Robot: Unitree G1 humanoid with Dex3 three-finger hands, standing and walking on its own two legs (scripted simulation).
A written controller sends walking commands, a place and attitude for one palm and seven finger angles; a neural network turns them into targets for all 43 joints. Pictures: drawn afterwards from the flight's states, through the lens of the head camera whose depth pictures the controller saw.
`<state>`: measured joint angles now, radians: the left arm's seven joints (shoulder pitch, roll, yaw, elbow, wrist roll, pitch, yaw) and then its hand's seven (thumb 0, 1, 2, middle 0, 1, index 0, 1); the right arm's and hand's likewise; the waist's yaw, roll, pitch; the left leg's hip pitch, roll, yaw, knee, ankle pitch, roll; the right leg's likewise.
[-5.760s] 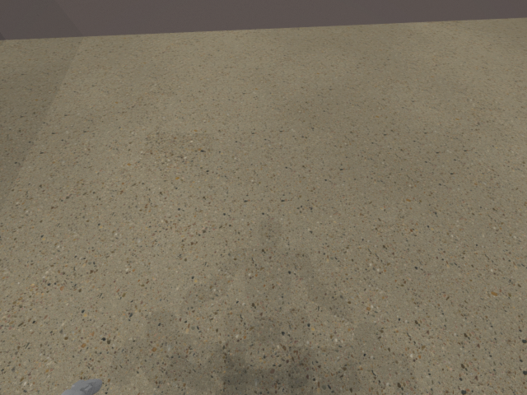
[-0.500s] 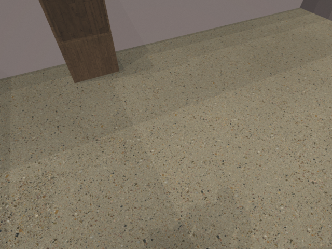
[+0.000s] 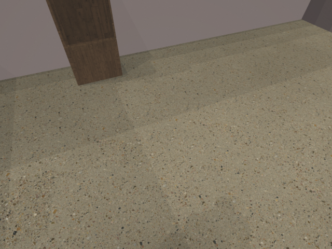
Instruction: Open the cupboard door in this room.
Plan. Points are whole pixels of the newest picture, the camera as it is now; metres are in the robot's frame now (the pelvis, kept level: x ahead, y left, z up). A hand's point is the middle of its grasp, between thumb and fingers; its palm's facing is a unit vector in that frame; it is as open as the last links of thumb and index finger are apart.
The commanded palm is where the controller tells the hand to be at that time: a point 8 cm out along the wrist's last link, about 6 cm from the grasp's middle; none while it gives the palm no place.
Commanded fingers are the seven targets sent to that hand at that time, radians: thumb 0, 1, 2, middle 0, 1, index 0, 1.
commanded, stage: stand and wait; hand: left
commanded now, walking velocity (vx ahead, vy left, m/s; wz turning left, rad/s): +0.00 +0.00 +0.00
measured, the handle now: out of the picture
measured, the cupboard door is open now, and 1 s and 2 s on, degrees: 0 0 0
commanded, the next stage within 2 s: turn or walk to find it in 0.76 s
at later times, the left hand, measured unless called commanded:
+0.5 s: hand out of the picture +0.02 +0.23 -0.17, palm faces +0.00 -0.97 -0.25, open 7.4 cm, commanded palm none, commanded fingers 0.00 0.90 0.90 -0.20 -0.30 -0.20 -0.30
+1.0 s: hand out of the picture +0.05 +0.27 -0.16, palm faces +0.02 -0.94 -0.34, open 7.4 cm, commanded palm none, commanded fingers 0.00 0.90 0.90 -0.20 -0.30 -0.20 -0.30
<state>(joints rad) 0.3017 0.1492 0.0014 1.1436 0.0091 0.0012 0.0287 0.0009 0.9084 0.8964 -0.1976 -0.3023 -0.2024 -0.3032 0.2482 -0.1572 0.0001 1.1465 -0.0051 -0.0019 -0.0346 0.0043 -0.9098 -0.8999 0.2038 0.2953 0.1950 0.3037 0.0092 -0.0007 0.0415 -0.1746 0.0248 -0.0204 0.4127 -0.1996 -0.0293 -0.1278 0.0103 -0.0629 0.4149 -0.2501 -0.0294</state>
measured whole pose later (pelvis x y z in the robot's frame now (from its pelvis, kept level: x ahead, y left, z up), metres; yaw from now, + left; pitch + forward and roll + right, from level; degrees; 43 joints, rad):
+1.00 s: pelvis -0.01 +0.03 +0.00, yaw +2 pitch +0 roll +0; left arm 0.14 0.32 0.02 1.07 0.02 0.02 0.02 0.00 0.91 0.90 -0.20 -0.30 -0.20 -0.30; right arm 0.14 -0.32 0.00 1.07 -0.01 0.01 0.00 0.01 -0.91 -0.90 0.20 0.30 0.20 0.30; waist 0.00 0.00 0.04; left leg -0.24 -0.03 -0.04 0.42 -0.18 0.01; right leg -0.18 -0.04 -0.08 0.43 -0.24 0.02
